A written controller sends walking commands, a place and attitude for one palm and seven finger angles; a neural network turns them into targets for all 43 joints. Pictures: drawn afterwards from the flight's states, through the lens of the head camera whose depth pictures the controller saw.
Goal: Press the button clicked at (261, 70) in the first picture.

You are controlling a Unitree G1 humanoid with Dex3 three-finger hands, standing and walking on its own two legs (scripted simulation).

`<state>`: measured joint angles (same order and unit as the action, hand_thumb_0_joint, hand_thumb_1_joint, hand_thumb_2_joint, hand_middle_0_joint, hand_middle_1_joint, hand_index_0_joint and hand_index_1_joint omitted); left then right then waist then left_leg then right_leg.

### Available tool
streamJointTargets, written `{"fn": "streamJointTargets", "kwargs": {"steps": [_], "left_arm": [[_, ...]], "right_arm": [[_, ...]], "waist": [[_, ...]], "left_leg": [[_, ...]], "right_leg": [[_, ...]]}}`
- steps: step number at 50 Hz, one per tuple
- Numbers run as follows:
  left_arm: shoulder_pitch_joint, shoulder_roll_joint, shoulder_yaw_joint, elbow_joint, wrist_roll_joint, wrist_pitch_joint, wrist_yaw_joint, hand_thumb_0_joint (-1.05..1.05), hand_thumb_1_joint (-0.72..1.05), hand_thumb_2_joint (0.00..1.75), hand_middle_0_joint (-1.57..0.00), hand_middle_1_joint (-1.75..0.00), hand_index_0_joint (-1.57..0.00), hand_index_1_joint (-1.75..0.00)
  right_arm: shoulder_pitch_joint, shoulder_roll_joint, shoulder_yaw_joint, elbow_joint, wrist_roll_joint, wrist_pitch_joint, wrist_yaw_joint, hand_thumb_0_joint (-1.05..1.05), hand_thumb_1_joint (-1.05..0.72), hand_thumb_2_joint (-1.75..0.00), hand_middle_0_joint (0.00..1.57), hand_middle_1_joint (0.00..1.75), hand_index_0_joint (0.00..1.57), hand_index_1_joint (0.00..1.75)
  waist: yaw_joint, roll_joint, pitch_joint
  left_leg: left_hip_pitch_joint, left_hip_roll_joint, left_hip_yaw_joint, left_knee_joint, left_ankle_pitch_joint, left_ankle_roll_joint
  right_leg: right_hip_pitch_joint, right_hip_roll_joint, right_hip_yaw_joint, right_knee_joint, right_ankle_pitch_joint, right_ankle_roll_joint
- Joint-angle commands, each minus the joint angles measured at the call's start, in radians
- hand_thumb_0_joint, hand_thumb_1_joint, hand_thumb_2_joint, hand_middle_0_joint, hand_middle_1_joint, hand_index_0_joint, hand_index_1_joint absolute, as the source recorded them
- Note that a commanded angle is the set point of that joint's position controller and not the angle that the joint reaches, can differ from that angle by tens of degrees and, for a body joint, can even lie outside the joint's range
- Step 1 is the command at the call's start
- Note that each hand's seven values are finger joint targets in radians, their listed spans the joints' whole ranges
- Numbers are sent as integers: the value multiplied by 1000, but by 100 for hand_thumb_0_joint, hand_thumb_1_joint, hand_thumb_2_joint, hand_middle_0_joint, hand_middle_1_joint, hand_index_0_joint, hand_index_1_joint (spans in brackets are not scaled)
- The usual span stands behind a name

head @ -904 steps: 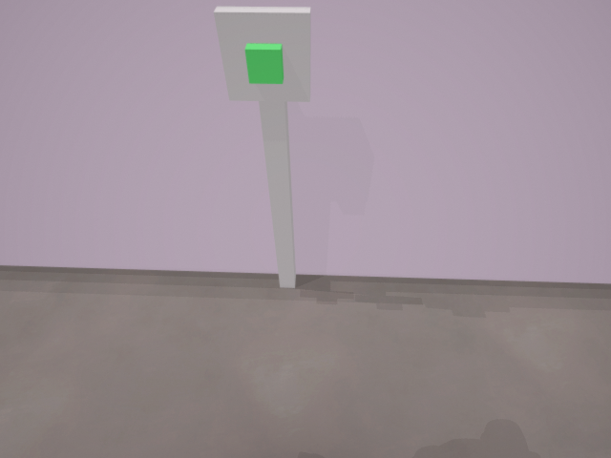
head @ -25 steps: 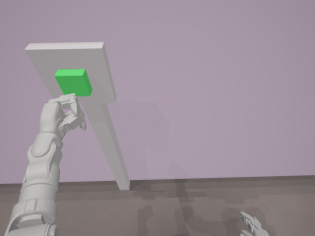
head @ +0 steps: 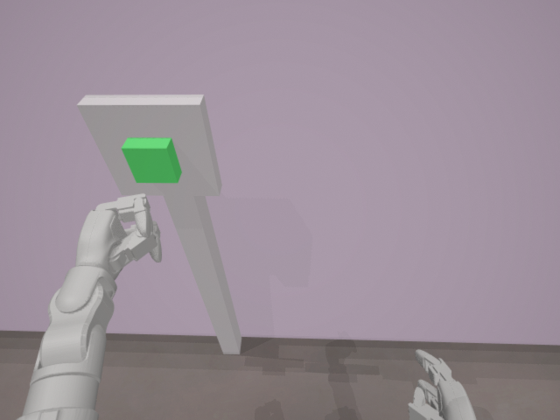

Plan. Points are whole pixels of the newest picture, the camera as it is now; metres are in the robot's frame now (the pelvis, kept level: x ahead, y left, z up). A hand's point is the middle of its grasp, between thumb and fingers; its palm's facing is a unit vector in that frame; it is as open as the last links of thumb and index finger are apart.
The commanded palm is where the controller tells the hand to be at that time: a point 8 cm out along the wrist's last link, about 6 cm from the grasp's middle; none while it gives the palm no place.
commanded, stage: draw the hand back to the body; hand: left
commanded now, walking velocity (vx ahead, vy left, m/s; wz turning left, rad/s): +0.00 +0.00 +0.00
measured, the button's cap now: (154, 159) +0.46 +0.24 +0.15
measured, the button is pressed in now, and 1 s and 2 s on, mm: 0 0 0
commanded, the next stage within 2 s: step back with the hand held close in 1.36 s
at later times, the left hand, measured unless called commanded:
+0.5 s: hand (114, 275) +0.24 +0.22 +0.14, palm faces +0.24 -0.94 -0.24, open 3.1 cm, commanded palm +0.20 +0.26 +0.15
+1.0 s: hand (65, 310) +0.19 +0.24 +0.16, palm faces +0.37 -0.85 -0.38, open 3.1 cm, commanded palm +0.13 +0.29 +0.18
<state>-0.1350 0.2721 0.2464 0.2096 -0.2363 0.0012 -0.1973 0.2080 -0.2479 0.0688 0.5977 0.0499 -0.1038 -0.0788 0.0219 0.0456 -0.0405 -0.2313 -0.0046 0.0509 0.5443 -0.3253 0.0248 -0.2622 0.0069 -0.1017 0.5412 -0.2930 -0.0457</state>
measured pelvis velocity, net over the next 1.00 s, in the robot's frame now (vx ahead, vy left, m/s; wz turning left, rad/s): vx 0.00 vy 0.01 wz -0.01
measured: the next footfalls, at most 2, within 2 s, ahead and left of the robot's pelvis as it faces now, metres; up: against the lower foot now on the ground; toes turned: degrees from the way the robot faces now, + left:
none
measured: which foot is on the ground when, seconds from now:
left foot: down 0.00-1.00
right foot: down 0.00-1.00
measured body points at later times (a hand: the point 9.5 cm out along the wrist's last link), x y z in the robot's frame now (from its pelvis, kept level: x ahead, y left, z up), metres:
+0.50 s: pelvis -0.02 -0.01 +0.01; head -0.03 -0.03 +0.46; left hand +0.23 +0.27 +0.16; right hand +0.17 -0.23 -0.07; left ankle -0.02 +0.10 -0.73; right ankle +0.00 -0.09 -0.73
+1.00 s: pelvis +0.00 +0.01 +0.01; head -0.02 -0.02 +0.46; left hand +0.16 +0.28 +0.18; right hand +0.19 -0.21 -0.07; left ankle -0.02 +0.10 -0.73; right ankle +0.00 -0.09 -0.73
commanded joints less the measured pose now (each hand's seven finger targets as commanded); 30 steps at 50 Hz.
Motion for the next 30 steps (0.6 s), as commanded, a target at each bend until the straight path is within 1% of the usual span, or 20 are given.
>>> {"fn": "streamJointTargets", "kwargs": {"steps": [1, 2, 4, 6, 9, 11, 12, 14, 16, 17, 19, 20, 21, 22, 23, 25, 26, 28, 29, 30], "left_arm": [[-214, 201, 100, -264, -33, -54, -5, 0, 90, 90, -130, -150, -130, -150], [-172, 209, 114, -259, -35, -45, -6, 0, 90, 90, -130, -150, -130, -150], [-182, 212, 114, -299, -39, -35, -9, 0, 90, 90, -130, -150, -130, -150], [-153, 218, 125, -326, -44, -29, -5, 0, 90, 90, -130, -150, -130, -150], [-151, 214, 121, -367, -49, -18, -9, 0, 90, 90, -130, -150, -130, -150], [-144, 209, 112, -362, -52, -13, -12, 0, 90, 90, -130, -150, -130, -150], [-149, 209, 110, -387, -53, -13, -14, 0, 90, 90, -130, -150, -130, -150], [-137, 206, 104, -407, -54, -8, -18, 0, 90, 90, -130, -150, -130, -150], [-94, 230, 132, -420, -59, -6, -17, 0, 90, 90, -130, -150, -130, -150], [-79, 215, 122, -429, -60, -2, -22, 0, 90, 90, -130, -150, -130, -150], [-34, 217, 138, -451, -67, 8, -25, 0, 90, 90, -130, -150, -130, -150], [7, 307, 125, -546, 71, -58, 117, 0, 90, 90, -130, -150, -130, -150], [89, 247, 109, -514, 82, -76, 178, 0, 90, 90, -130, -150, -130, -150], [141, 213, 75, -535, 103, -92, 213, 0, 90, 90, -130, -150, -130, -150], [179, 190, 55, -542, 115, -104, 236, 0, 90, 90, -130, -150, -130, -150], [166, 195, 47, -604, 139, -131, 271, 0, 90, 90, -130, -150, -130, -150], [178, 212, 57, -608, 146, -139, 284, 0, 90, 90, -130, -150, -130, -150], [211, 216, 72, -622, 159, -154, 302, 0, 90, 90, -130, -150, -130, -150], [212, 201, 55, -636, 164, -160, 306, 0, 90, 90, -130, -150, -130, -150], [210, 209, 59, -663, 169, -166, 312, 0, 90, 90, -130, -150, -130, -150]], "right_arm": [[-102, -116, -54, -157, 6, -64, -8, 0, -90, -90, 20, 30, 20, 30], [-105, -118, -54, -158, 8, -64, -9, 0, -90, -90, 20, 30, 20, 30], [-115, -116, -52, -160, 10, -68, -12, 0, -90, -90, 20, 30, 20, 30], [-119, -116, -54, -162, 11, -76, -14, 0, -90, -90, 20, 30, 20, 30], [-126, -115, -51, -162, 11, -89, -21, 0, -90, -90, 20, 30, 20, 30], [-129, -116, -49, -153, 14, -97, -25, 0, -90, -90, 20, 30, 20, 30], [-136, -115, -49, -156, 14, -104, -27, 0, -90, -90, 20, 30, 20, 30], [-137, -113, -46, -154, 15, -114, -31, 0, -90, -90, 20, 30, 20, 30], [-138, -115, -47, -151, 13, -125, -31, 0, -90, -90, 20, 30, 20, 30], [-144, -112, -45, -153, 14, -129, -32, 0, -90, -90, 20, 30, 20, 30], [-144, -110, -44, -154, 14, -138, -31, 0, -90, -90, 20, 30, 20, 30], [-144, -109, -56, -137, -22, -137, -24, 0, -90, -90, 20, 30, 20, 30], [-144, -106, -61, -118, -30, -136, -16, 0, -90, -90, 20, 30, 20, 30], [-149, -103, -60, -117, -31, -126, -10, 0, -90, -90, 20, 30, 20, 30], [-144, -97, -61, -116, -30, -116, -6, 0, -90, -90, 20, 30, 20, 30], [-141, -95, -61, -114, -34, -103, -1, 0, -90, -90, 20, 30, 20, 30], [-147, -97, -64, -108, -37, -98, -3, 0, -90, -90, 20, 30, 20, 30], [-149, -92, -67, -109, -38, -85, -4, 0, -90, -90, 20, 30, 20, 30], [-155, -89, -65, -111, -39, -81, -3, 0, -90, -90, 20, 30, 20, 30], [-157, -89, -67, -112, -39, -79, -3, 0, -90, -90, 20, 30, 20, 30]], "waist": [[11, -37, -210], [18, -39, -200], [13, -7, -173], [14, -45, -170], [12, -6, -157], [3, -36, -117], [6, -1, -122], [5, 8, -118], [14, -26, -130], [16, 1, -123], [22, -10, -123], [28, -21, -6], [22, -71, 27], [22, -72, 13], [17, -33, 2], [14, 29, -42], [14, -13, -39], [16, -17, -44], [15, -10, -36], [14, 5, -41]], "left_leg": [[48, 7, -60, -63, 329, 3], [39, 7, -56, -71, 315, 4], [39, 4, -53, -79, 279, 4], [36, 6, -56, -85, 264, 7], [43, 1, -53, -94, 224, 8], [37, 5, -58, -99, 188, 11], [46, 2, -58, -101, 183, 12], [52, 0, -60, -105, 167, 11], [48, 4, -64, -105, 171, 12], [54, 1, -60, -107, 170, 12], [60, 2, -63, -110, 181, 10], [26, 3, -58, -130, 163, 18], [22, 7, -58, -136, 144, 17], [53, 10, -54, -144, 148, 19], [75, 12, -47, -156, 150, 18], [115, 10, -47, -178, 157, 16], [122, 13, -46, -182, 168, 20], [136, 14, -46, -194, 179, 20], [145, 13, -47, -199, 184, 21], [154, 12, -48, -203, 192, 20]], "right_leg": [[134, -16, 63, -52, 373, 18], [138, -16, 65, -57, 364, 20], [125, -18, 70, -73, 329, 21], [133, -17, 70, -82, 303, 23], [122, -19, 80, -100, 255, 27], [101, -17, 79, -118, 197, 28], [100, -19, 86, -122, 190, 28], [100, -20, 85, -130, 165, 29], [120, -20, 88, -132, 162, 31], [114, -22, 89, -134, 163, 31], [121, -20, 82, -133, 179, 32], [100, -41, 114, -205, 130, 29], [93, -48, 119, -232, 86, 30], [107, -49, 122, -239, 81, 31], [120, -49, 117, -235, 86, 31], [152, -44, 111, -229, 106, 26], [161, -40, 112, -241, 113, 28], [177, -39, 108, -243, 119, 27], [174, -38, 106, -246, 123, 26], [180, -38, 104, -245, 132, 25]]}}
